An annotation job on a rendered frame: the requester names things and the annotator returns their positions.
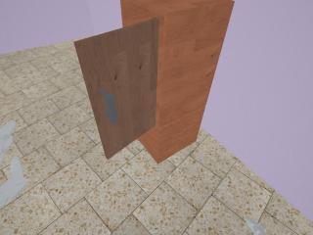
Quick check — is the handle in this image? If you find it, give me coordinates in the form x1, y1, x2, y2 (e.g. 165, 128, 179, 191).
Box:
100, 89, 118, 124

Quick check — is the left robot hand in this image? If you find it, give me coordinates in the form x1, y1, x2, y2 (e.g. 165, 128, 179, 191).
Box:
0, 120, 28, 210

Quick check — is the cupboard door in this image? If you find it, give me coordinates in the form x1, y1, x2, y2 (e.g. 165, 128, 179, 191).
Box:
73, 18, 159, 159

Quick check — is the right robot hand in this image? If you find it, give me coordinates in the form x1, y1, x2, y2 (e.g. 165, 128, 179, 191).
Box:
246, 217, 268, 235

